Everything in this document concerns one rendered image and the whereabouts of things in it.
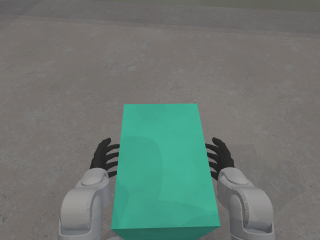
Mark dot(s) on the carton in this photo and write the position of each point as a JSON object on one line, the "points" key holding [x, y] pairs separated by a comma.
{"points": [[164, 188]]}

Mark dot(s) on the right robot forearm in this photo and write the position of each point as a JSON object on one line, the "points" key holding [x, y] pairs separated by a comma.
{"points": [[250, 209]]}

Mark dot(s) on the left robot forearm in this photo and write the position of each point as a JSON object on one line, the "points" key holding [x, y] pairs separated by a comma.
{"points": [[81, 211]]}

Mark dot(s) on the robot left hand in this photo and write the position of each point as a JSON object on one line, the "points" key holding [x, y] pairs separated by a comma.
{"points": [[100, 157]]}

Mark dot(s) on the robot right hand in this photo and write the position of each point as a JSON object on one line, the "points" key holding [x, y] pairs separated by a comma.
{"points": [[223, 157]]}

